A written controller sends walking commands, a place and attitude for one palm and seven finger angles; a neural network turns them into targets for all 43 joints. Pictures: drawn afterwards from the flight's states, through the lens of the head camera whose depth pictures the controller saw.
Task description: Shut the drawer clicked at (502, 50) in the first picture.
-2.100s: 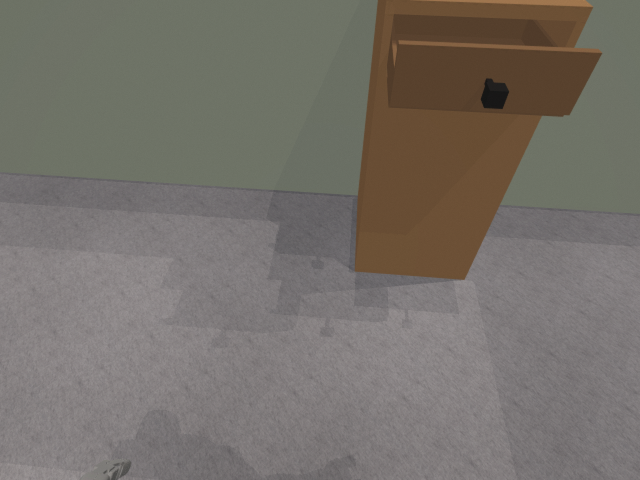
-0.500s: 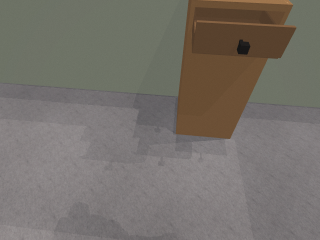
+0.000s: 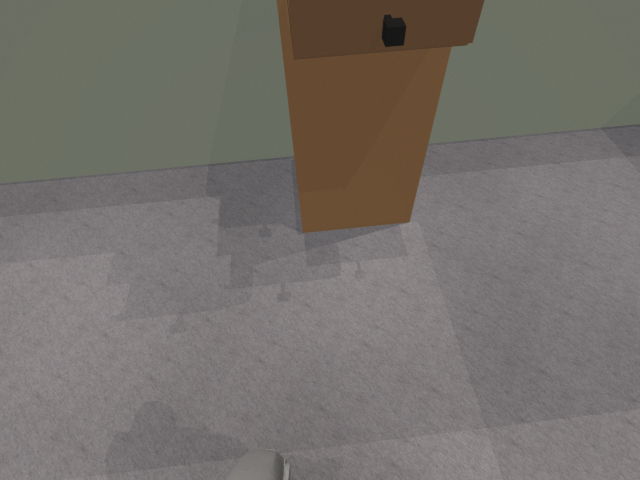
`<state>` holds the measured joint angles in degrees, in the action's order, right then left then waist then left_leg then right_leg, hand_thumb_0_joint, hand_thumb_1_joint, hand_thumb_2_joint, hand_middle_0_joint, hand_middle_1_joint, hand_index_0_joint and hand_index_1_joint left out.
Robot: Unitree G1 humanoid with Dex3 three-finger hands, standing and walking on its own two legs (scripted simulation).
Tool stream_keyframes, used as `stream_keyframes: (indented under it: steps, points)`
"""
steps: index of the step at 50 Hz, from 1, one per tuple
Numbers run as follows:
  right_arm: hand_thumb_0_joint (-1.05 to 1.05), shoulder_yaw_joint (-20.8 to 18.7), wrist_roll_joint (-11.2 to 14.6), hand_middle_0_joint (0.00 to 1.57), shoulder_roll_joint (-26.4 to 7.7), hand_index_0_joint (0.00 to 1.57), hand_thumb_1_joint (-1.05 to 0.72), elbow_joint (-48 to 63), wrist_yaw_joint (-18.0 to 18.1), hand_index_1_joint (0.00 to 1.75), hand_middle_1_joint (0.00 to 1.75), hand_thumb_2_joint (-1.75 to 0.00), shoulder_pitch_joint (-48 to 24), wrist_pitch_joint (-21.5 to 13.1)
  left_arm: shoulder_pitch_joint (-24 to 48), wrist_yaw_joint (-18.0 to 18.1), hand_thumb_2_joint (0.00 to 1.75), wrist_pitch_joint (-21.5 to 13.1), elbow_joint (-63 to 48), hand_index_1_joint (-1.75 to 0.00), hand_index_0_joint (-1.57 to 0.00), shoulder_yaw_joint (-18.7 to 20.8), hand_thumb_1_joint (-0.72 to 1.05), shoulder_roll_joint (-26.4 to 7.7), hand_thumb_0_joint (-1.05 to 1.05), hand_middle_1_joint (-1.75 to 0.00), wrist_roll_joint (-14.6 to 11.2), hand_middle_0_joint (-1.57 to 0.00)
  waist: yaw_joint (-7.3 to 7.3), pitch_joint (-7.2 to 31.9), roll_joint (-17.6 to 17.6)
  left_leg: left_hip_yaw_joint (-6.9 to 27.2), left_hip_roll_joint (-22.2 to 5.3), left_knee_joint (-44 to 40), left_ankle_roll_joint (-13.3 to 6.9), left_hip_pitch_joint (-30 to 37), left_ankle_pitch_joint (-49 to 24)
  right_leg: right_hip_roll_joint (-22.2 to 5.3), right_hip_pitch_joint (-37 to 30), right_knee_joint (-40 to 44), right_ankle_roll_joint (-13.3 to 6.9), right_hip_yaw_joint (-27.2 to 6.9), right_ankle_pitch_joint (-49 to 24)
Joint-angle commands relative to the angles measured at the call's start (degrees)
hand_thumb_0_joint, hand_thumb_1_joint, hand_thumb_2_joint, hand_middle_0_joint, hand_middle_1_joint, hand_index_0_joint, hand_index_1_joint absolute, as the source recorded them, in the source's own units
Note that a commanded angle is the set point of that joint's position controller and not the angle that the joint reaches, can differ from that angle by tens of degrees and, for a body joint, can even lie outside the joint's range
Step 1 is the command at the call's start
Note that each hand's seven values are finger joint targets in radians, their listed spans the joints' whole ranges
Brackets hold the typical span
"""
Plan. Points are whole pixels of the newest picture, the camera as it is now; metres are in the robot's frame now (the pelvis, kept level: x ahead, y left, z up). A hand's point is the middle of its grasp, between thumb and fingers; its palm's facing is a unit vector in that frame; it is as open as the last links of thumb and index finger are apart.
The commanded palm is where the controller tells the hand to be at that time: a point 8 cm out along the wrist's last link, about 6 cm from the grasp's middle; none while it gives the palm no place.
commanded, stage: walk to a spot facing it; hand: left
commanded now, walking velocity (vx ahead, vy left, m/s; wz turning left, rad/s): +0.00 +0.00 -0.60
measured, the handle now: (391, 27) +0.88 -0.06 +0.11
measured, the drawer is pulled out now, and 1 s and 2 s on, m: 0.16 0.16 0.16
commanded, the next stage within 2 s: none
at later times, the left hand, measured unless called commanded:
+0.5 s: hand out of the picture +0.12 +0.26 -0.16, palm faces -0.24 -0.95 -0.22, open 7.4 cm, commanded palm none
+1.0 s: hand (238, 460) +0.16 +0.14 -0.15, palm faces -0.57 -0.80 -0.21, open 7.4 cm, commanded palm none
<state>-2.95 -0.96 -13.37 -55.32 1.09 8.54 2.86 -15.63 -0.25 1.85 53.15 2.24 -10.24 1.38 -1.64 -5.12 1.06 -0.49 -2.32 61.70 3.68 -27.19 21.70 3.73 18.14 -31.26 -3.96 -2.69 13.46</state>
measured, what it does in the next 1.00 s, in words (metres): steps on the spot, turning right: left foot, then right foot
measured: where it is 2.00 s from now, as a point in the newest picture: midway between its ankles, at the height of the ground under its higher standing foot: (419, 465)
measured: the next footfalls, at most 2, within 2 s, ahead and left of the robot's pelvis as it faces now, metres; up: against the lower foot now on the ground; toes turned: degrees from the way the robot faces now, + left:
left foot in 0.28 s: +0.03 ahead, +0.16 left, +0.00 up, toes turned -10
right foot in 0.72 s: -0.05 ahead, -0.09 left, +0.00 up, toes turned -32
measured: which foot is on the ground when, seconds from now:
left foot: up 0.00-0.26, down 0.28-0.72, up 0.74-1.00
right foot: down 0.00-0.28, up 0.30-0.70, down 0.72-1.00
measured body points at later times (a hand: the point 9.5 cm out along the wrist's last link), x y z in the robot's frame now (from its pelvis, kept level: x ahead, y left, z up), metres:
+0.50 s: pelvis -0.02 +0.06 +0.01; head +0.01 +0.09 +0.45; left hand +0.13 +0.31 -0.14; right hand -0.01 -0.20 -0.12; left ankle -0.01 +0.17 -0.73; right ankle -0.07 -0.07 -0.65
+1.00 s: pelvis -0.03 +0.04 +0.00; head -0.01 +0.03 +0.45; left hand +0.19 +0.18 -0.14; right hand -0.14 -0.21 -0.14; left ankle +0.05 +0.14 -0.69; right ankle -0.09 -0.06 -0.73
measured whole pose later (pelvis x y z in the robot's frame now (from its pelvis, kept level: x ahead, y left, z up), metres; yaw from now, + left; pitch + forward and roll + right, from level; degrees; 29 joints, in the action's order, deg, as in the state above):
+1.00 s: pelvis -0.03 +0.04 +0.00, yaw -36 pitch +0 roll +0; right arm -3.3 -1.7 -14.3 -53.2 0.0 13.7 2.6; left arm -11.1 -1.1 1.4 51.7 2.9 -12.2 1.6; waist 0.9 -2.3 0.2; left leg -3.4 -5.5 53.5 5.0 -25.6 23.0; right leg 2.3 14.6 -28.5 -1.6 -2.9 14.2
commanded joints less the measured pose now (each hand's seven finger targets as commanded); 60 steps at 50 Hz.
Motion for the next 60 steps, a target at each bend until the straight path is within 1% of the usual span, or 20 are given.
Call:
stream_keyframes:
  steps: [1,7,12,13,14,15,19,27,34,35,36,37,41,45,51,54,55,56,57,60]
  points:
    - [0.0,-1.55,0.12,0.2,-4.74,0.2,-0.9,5.18,0.48,0.3,0.3,-0.9,-1.52,-1.87,-2.09,1.1,0.9,-1.25,-3.7,-0.3,-0.2,4.0,0.9,-13.12,0.0,-0.3,-0.17,-0.2,-0.38,9.26,-6.96,1.44,-0.69,-3.24,0.43,-3.23,-0.2,-14.41,-10.76,11.79,-6.35,-19.87,-14.63]
    - [0.0,-1.39,0.64,0.2,-4.39,0.2,-0.9,6.83,0.94,0.3,0.3,-0.9,-2.95,-2.41,-2.34,1.02,0.9,-0.6,-3.72,-0.3,-0.2,4.65,0.9,-13.89,0.0,-0.3,0.2,-0.2,-1.39,10.04,-9.41,1.38,0.85,-14.23,-0.18,0.66,2.75,-13.33,-11.26,10.9,-7.0,-23.9,-17.51]
    - [0.0,-1.31,1.2,0.2,-4.76,0.2,-0.9,5.95,1.53,0.3,0.3,-0.9,5.41,-3.37,3.22,0.83,0.9,0.23,-5.48,-0.3,-0.2,4.7,0.9,-14.51,0.0,-0.3,-0.05,-0.2,2.61,11.95,-9.35,0.65,2.51,-35.34,-2.0,17.51,-4.51,-10.06,-1.64,7.52,-2.51,-24.33,-14.74]
    - [0.0,-1.65,1.06,0.2,-6.94,0.2,-0.9,5.6,1.85,0.3,0.3,-0.9,7.4,-3.85,4.16,0.58,0.9,0.31,-6.3,-0.3,-0.2,4.33,0.9,-12.75,0.0,-0.3,-0.37,-0.2,3.84,11.74,-5.4,4.19,-1.75,-41.09,-3.67,26.19,-5.46,-5.89,6.98,3.55,0.37,-20.88,-7.75]
    - [0.0,-2.59,0.32,0.2,-12.11,0.2,-0.9,6.45,1.87,0.3,0.3,-0.9,6.96,-4.08,3.9,-0.14,0.9,0.44,-7.54,-0.3,-0.2,3.71,0.9,-9.27,0.0,-0.3,-0.73,-0.2,3.84,10.07,10.22,18.67,-15.47,-47.89,-7.95,31.07,-3.51,2.18,18.85,-8.02,3.66,-11.03,7.4]
    - [0.0,-2.79,0.44,0.2,-14.4,0.2,-0.9,8.36,1.64,0.3,0.3,-0.9,5.17,-3.54,4.52,-0.38,0.9,0.16,-8.64,-0.3,-0.2,3.92,0.9,-9.6,0.0,-0.3,0.0,-0.2,3.1,7.12,12.59,24.29,-25.55,-49.3,-12.22,22.75,-7.47,1.28,19.51,-22.34,6.33,-2.63,17.77]
    - [0.0,-0.83,-0.38,0.2,-7.55,0.2,-0.9,9.46,1.65,0.3,0.3,-0.9,-1.64,-4.21,1.89,-1.72,0.9,1.26,-5.17,-0.3,-0.2,4.59,0.9,-9.79,0.0,-0.3,0.55,-0.2,-0.55,1.86,6.96,5.71,-13.75,-45.58,-10.7,14.37,-19.68,-2.81,16.9,-40.48,8.07,-0.95,7.97]
    - [0.0,-2.36,-0.42,0.2,-9.67,0.2,-0.9,5.43,1.27,0.3,0.3,-0.9,8.63,-4.14,10.26,-2.19,0.9,1.49,-7.6,-0.3,-0.2,3.02,0.9,-7.33,0.0,-0.3,-0.06,-0.2,4.17,4.22,8.14,-0.39,-16.56,-40.92,-12.37,25.06,-35.3,-6.18,13.09,-22.2,8.32,4.85,11.11]
    - [0.0,-3.29,-0.3,0.2,-11.15,0.2,-0.9,4.24,0.27,0.3,0.3,-0.9,7.95,-3.47,5.62,-1.73,0.9,-0.22,-6.26,-0.3,-0.2,3.31,0.9,-8.56,0.0,-0.3,-0.11,-0.2,1.37,8.21,7.71,-8.09,-16.68,-28.08,-6.24,18.79,-31.81,-4.37,-6.6,3.03,4.63,8.38,0.44]
    - [0.0,-2.82,0.3,0.2,-9.19,0.2,-0.9,4.57,-0.31,0.3,0.3,-0.9,9.85,-3.28,1.61,-1.07,0.9,-1.11,-5.08,-0.3,-0.2,3.89,0.9,-13.14,0.0,-0.3,0.22,-0.2,-0.39,11.88,-1.94,-10.88,-14.65,-16.54,-2.56,8.72,-24.15,-10.93,-20.51,8.75,1.89,0.86,-9.58]
    - [0.0,-1.16,0.16,0.2,-4.26,0.2,-0.9,7.63,-0.53,0.3,0.3,-0.9,6.94,-3.14,-3.06,0.05,0.9,-1.67,-3.83,-0.3,-0.2,5.25,0.9,-19.42,0.0,-0.3,0.2,-0.2,-2.48,12.48,-18.88,-11.79,-5.49,-2.42,0.85,-8.09,11.64,-25.84,-27.35,9.36,-4.02,-18.9,-34.37]
    - [0.0,-1.17,0.12,0.2,-5.51,0.2,-0.9,9.19,0.48,0.3,0.3,-0.9,2.91,-2.39,-5.38,0.86,0.9,-1.14,-3.47,-0.3,-0.2,5.38,0.9,-19.78,0.0,-0.3,-0.78,-0.2,-4.12,13.0,-13.81,-2.34,-5.15,3.71,0.43,-9.26,15.09,-27.73,-23.76,7.69,-8.38,-18.46,-43.73]
    - [0.0,-1.54,-0.2,0.2,-5.67,0.2,-0.9,6.16,0.19,0.3,0.3,-0.9,3.85,-1.31,6.23,1.11,0.9,-0.59,-6.4,-0.3,-0.2,4.0,0.9,-14.06,0.0,-0.3,-0.42,-0.2,1.55,7.58,-7.97,-1.16,-5.84,3.71,1.37,-4.14,2.57,-17.52,-9.58,10.71,-6.13,-10.76,-18.95]
    - [0.0,-1.63,-0.82,0.2,-5.71,0.2,-0.9,6.36,-0.84,0.3,0.3,-0.9,4.47,-1.49,5.59,0.42,0.9,-1.14,-5.73,-0.3,-0.2,4.04,0.9,-14.47,0.0,-0.3,0.01,-0.2,1.24,5.2,-8.42,-2.86,-4.4,-2.92,1.44,-2.23,0.14,-15.71,-4.3,17.15,-5.74,-14.54,11.16]
    - [0.0,-1.59,-0.23,0.2,-4.97,0.2,-0.9,8.81,-1.31,0.3,0.3,-0.9,2.24,-3.55,2.97,-0.19,0.9,-1.93,-4.9,-0.3,-0.2,4.39,0.9,-15.65,0.0,-0.3,0.22,-0.2,0.0,3.65,-11.0,-2.91,-1.13,-17.96,-0.05,3.68,3.61,-15.41,-1.91,17.55,-7.09,-21.22,16.98]
    - [0.0,-1.46,-0.01,0.2,-4.78,0.2,-0.9,6.27,-0.52,0.3,0.3,-0.9,11.41,-4.69,6.64,-0.51,0.9,-1.59,-5.56,-0.3,-0.2,4.36,0.9,-14.0,0.0,-0.3,-0.14,-0.2,4.88,4.77,-9.59,-5.11,0.87,-33.99,-0.82,22.03,-3.12,-9.87,8.0,10.69,-3.36,-17.46,17.49]
    - [0.0,-1.99,-0.02,0.2,-7.79,0.2,-0.9,4.71,0.21,0.3,0.3,-0.9,16.6,-5.22,6.89,-0.82,0.9,-1.46,-6.35,-0.3,-0.2,3.56,0.9,-10.61,0.0,-0.3,-0.23,-0.2,7.1,6.44,0.74,0.85,-4.96,-41.26,-1.95,31.74,3.76,-5.14,15.48,0.46,-0.43,-13.07,18.12]
    - [0.0,-3.15,-1.09,0.2,-14.36,0.2,-0.9,4.16,0.56,0.3,0.3,-0.9,20.41,-5.35,6.14,-1.46,0.9,-1.27,-7.74,-0.3,-0.2,2.87,0.9,-5.77,0.0,-0.3,-0.76,-0.2,8.27,5.75,19.67,22.25,-21.99,-51.26,-6.37,34.57,21.82,2.61,26.4,-18.57,2.87,-2.5,21.93]
    - [0.0,-2.79,-0.83,0.2,-14.73,0.2,-0.9,4.66,0.72,0.3,0.3,-0.9,18.78,-5.56,9.73,-1.69,0.9,-1.68,-9.28,-0.3,-0.2,3.58,0.9,-8.29,0.0,-0.3,0.02,-0.2,7.93,1.3,15.84,30.41,-29.29,-57.01,-10.18,25.17,28.84,-3.27,27.87,-27.51,3.63,-1.61,18.01]
    - [0.0,-0.65,-0.35,0.2,-7.24,0.2,-0.9,5.33,0.77,0.3,0.3,-0.9,9.71,-6.74,5.85,-3.25,0.9,-1.44,-4.9,-0.3,-0.2,4.37,0.9,-8.13,0.0,-0.3,0.79,-0.2,1.99,-3.41,4.72,12.11,-20.01,-55.76,-5.95,18.1,11.55,-6.92,24.47,-37.11,5.04,0.48,2.92]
